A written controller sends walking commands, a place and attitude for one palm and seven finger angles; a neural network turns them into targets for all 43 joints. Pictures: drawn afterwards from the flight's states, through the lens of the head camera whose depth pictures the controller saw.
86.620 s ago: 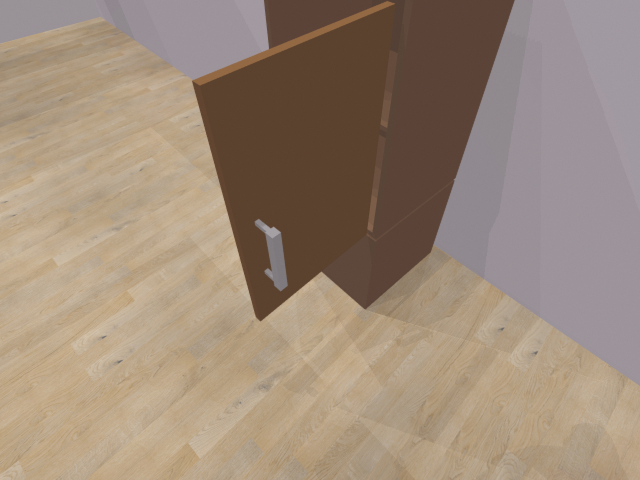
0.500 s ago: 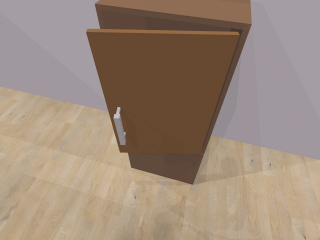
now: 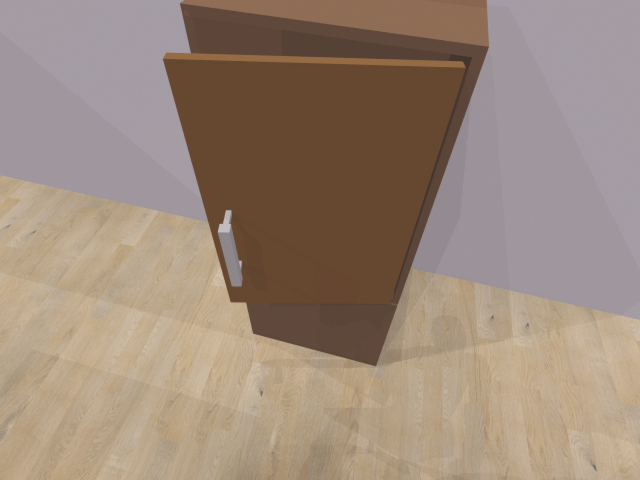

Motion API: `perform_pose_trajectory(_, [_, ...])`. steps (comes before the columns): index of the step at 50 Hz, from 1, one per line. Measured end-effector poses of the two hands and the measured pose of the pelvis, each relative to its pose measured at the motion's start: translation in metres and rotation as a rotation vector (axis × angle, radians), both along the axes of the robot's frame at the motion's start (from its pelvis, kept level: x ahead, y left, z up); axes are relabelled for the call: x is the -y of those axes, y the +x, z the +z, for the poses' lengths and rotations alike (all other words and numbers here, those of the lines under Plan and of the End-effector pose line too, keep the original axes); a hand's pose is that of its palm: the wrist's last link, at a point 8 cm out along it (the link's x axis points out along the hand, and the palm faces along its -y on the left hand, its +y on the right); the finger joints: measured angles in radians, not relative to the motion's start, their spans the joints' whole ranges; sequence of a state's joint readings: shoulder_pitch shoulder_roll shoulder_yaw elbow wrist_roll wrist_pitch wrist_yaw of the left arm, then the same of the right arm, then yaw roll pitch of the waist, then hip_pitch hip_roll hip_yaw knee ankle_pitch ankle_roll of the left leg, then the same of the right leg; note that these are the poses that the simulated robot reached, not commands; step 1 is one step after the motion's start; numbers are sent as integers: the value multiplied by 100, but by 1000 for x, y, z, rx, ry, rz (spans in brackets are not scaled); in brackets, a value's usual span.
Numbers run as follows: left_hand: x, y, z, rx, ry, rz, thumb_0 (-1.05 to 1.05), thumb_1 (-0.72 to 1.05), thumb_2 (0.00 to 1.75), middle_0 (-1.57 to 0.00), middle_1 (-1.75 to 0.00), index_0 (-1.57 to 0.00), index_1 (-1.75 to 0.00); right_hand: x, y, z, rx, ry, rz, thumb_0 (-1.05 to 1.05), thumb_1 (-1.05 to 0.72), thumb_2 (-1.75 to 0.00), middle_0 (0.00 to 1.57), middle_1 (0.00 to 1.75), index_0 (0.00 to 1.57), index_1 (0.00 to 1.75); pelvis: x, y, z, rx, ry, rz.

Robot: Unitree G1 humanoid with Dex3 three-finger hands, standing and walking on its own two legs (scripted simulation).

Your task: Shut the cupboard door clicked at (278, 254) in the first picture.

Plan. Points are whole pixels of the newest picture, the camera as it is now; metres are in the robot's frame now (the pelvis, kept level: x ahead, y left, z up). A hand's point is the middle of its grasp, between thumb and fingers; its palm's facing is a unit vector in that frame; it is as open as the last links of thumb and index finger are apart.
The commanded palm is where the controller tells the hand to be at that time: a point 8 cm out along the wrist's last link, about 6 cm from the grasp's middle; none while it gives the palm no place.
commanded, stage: look again from close up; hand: left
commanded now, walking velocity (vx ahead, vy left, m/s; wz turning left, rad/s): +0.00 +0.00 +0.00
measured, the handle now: (232, 249) +0.53 +0.19 -0.11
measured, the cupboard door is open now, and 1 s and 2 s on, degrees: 15 15 15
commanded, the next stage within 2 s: shuffle to correct the standing spot in 0.42 s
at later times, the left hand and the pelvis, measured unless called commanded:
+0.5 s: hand out of the picture +0.05 +0.19 -0.18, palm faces +0.01 -0.98 -0.21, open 7.4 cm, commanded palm none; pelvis +0.03 +0.01 +0.00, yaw +0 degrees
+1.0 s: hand out of the picture +0.05 +0.15 -0.19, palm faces +0.05 -0.98 -0.18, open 7.4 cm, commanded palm none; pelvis +0.08 -0.02 -0.01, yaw +0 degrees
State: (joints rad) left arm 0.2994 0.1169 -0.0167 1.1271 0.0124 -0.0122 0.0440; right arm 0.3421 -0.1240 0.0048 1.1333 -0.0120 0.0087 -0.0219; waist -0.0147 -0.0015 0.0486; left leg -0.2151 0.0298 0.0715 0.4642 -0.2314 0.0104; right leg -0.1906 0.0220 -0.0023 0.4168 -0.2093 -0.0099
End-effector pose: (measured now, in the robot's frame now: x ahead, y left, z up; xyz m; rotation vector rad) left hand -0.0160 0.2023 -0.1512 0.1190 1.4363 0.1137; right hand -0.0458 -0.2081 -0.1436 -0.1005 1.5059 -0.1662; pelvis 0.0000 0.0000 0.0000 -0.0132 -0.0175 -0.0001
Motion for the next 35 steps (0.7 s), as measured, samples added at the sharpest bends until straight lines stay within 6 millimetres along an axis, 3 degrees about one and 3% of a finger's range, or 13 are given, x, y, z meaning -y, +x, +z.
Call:
perform_pose_trajectory(8, [-28,16,6,50,65,-2,1,91,90,-20,-30,-20,-30,-13,42,-15,118,35,45,1,-91,-90,20,30,20,30,-11,8,-6,-10,11,11])
perform_pose_trajectory(13, [-38,33,10,90,86,0,0,90,90,-20,-30,-20,-30,-7,61,-15,146,15,64,2,-93,-90,20,30,20,30,-14,15,-6,-9,19,6])
perform_pose_trajectory(26, [-37,65,5,118,59,-18,0,90,90,-20,-30,-20,-30,14,103,1,203,-55,90,1,-91,-90,20,30,20,30,-11,28,-3,-11,20,1])
perform_pose_trajectory(35, [-31,68,0,88,48,-18,0,90,90,-20,-30,-20,-30,17,113,-2,194,-49,84,0,-90,-90,20,30,20,30,-5,40,-6,-9,26,-3])
